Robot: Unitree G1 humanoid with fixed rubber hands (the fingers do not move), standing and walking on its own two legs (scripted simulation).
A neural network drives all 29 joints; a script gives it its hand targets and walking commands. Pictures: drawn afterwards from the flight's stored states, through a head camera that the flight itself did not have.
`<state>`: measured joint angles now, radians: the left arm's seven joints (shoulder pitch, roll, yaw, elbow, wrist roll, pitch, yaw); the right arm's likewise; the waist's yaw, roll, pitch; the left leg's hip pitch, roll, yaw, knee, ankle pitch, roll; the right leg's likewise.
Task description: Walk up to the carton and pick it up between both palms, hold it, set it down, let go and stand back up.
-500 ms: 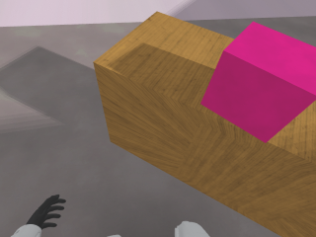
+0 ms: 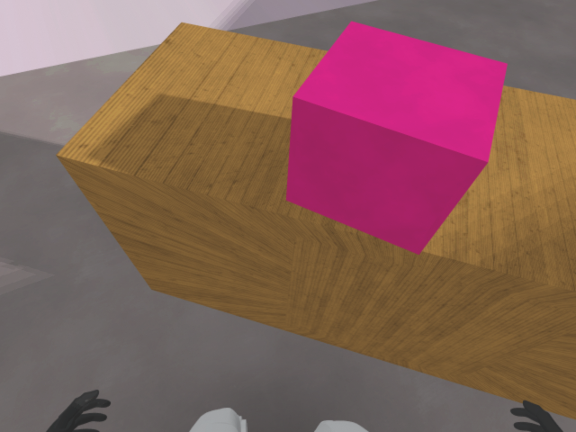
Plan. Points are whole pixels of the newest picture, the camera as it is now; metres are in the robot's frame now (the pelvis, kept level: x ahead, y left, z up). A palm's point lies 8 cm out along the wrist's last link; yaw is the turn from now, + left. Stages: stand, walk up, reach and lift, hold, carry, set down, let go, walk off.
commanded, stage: walk up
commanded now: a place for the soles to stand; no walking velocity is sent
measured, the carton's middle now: (385, 138) +0.55 -0.14 +0.05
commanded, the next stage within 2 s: none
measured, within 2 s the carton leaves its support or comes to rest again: neither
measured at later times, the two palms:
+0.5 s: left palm (123, 377) +0.18 +0.25 -0.10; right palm out of the picture +0.10 -0.40 -0.07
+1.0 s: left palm (136, 352) +0.22 +0.24 -0.11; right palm out of the picture +0.05 -0.39 -0.06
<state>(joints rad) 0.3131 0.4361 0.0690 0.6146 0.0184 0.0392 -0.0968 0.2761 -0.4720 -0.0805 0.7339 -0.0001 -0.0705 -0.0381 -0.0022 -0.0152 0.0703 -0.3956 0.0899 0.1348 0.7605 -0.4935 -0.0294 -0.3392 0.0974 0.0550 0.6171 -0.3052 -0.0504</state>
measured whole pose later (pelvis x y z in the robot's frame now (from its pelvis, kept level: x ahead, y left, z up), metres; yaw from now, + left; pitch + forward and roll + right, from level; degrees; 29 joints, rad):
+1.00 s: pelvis +0.06 -0.04 -0.01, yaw -13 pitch +1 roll -2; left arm 0.30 0.45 0.07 0.62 0.02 0.02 -0.04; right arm 0.32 -0.45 -0.07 0.75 0.00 -0.06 -0.04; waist 0.00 -0.04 0.07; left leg -0.39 0.14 0.14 0.76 -0.38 0.02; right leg -0.47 0.02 0.03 0.90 -0.44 -0.03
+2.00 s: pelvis +0.06 -0.06 -0.02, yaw -19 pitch +0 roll -1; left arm 0.25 0.44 0.06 0.67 0.02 -0.02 -0.01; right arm 0.24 -0.45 -0.07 0.82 0.00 -0.06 -0.03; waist 0.00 -0.03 0.03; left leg -0.39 0.12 0.11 0.79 -0.40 -0.01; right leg -0.42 0.03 0.04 0.78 -0.37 -0.01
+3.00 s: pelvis +0.07 +0.07 -0.01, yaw -23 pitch -1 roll -4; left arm 0.24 0.46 0.06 0.74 0.02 -0.05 0.04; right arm 0.28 -0.45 -0.07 0.79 0.00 -0.01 0.01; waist 0.00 0.05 0.08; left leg -0.41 0.06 0.01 0.82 -0.40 0.03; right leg -0.42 0.00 -0.06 0.84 -0.49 -0.01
